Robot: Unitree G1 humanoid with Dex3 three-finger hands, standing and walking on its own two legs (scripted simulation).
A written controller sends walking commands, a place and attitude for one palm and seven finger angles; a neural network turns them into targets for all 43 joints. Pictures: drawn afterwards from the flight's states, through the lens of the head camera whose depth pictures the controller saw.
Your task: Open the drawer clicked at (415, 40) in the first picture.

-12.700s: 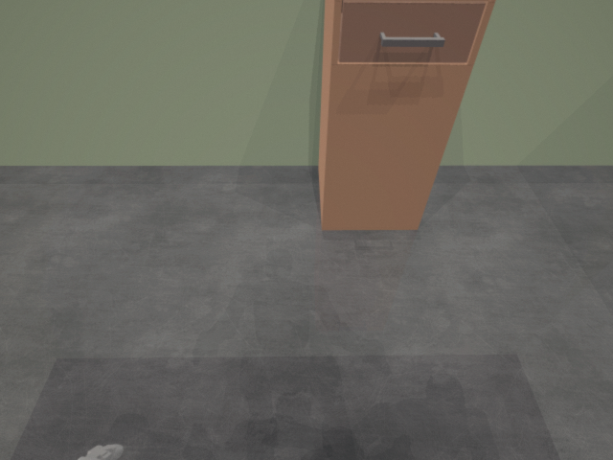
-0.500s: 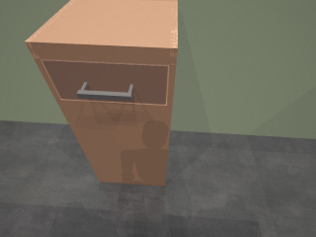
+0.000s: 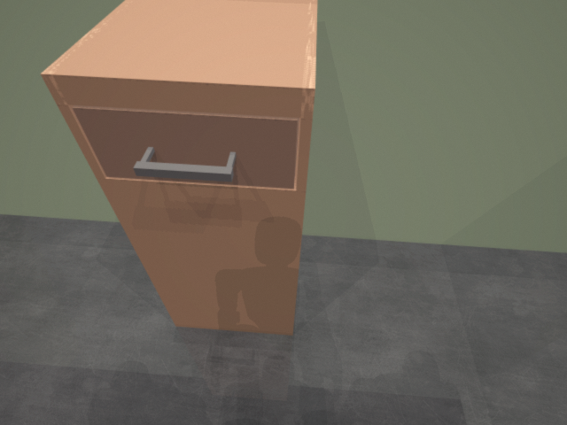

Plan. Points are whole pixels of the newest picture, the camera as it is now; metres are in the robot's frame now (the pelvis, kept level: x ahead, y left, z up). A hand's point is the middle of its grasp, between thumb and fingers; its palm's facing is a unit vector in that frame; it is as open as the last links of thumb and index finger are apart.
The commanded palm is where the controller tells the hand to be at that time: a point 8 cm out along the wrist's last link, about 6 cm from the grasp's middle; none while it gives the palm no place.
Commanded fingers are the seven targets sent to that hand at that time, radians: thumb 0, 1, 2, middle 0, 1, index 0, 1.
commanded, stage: look again from close up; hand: left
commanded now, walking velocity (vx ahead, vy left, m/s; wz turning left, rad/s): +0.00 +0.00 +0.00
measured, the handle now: (187, 163) +0.52 +0.21 +0.07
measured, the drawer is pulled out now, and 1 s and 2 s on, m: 0.00 0.00 0.00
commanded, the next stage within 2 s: raise the hand with hooked fingers in 0.34 s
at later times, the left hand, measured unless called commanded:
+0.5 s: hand out of the picture -0.01 +0.15 -0.17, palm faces -0.07 -0.97 -0.23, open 7.3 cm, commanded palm +0.10 +0.19 -0.06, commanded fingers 0.00 0.81 0.86 -0.21 -0.36 -0.21 -0.36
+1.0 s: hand (151, 414) +0.14 +0.18 -0.03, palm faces -0.01 -0.09 -1.00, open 9.3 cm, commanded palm +0.15 +0.19 +0.04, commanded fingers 0.00 0.22 0.61 -0.25 -0.74 -0.25 -0.74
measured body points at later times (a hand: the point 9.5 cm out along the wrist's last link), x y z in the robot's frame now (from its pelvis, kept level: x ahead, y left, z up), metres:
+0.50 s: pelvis +0.00 -0.01 +0.00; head +0.01 -0.02 +0.45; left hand -0.01 +0.20 -0.15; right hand -0.02 -0.22 -0.16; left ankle -0.04 +0.08 -0.74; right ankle -0.01 -0.10 -0.74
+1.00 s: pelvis -0.04 -0.05 -0.03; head -0.02 -0.07 +0.42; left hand +0.14 +0.19 +0.02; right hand +0.24 -0.23 -0.08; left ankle -0.04 +0.08 -0.74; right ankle -0.01 -0.10 -0.74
